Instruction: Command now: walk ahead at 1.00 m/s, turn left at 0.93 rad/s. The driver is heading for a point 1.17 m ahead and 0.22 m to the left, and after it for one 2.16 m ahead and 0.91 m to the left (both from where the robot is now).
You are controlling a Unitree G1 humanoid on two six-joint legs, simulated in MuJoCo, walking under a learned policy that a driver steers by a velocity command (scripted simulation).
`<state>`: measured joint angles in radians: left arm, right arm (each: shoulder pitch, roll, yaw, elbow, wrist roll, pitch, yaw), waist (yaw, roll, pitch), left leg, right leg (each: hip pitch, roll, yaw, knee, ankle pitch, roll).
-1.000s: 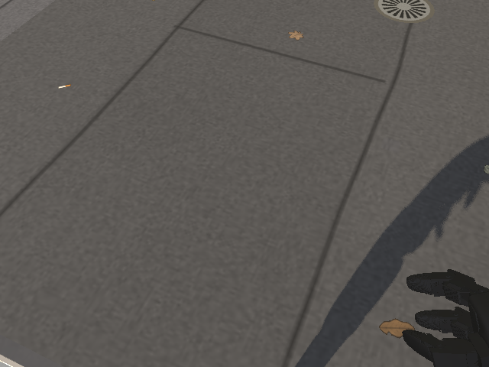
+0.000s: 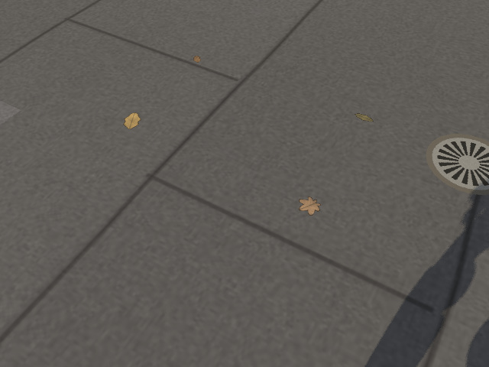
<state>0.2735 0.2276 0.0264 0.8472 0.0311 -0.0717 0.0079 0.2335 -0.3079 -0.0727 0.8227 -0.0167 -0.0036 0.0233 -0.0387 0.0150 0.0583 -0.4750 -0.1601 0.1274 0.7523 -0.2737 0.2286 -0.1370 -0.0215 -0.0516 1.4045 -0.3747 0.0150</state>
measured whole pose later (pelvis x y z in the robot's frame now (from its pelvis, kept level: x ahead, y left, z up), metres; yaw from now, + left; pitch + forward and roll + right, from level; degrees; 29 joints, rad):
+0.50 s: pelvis +0.46 -0.01 +0.03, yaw +28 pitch +2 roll -3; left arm 0.21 0.31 0.05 0.72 0.05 -0.06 0.02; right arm 0.26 -0.37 -0.08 0.78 -0.02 -0.03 0.03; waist -0.02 0.04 0.03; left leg -0.41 -0.05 -0.05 1.32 -0.30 0.12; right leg -0.32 -0.01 -0.08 0.53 -0.23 0.02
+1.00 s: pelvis +0.85 +0.23 +0.04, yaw +24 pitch +1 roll +1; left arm 0.29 0.31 0.06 0.82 0.01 -0.02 -0.04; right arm 0.35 -0.29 -0.04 0.85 -0.02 -0.10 0.00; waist -0.01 -0.04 0.01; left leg -0.11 -0.02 0.16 0.39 -0.29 0.05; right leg -0.62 -0.11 0.00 1.23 -0.21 -0.07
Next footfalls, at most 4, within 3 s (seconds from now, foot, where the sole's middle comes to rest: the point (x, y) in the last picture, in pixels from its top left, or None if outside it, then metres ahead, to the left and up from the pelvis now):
0.36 right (289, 325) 0.59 -0.11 -0.73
0.80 left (144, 263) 0.80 0.31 -0.73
1.24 right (153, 152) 1.26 0.32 -0.73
1.70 left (108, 88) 1.65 0.54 -0.73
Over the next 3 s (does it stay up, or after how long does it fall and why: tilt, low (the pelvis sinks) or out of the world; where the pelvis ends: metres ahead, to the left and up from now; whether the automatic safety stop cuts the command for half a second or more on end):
stays up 2.21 1.04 0.04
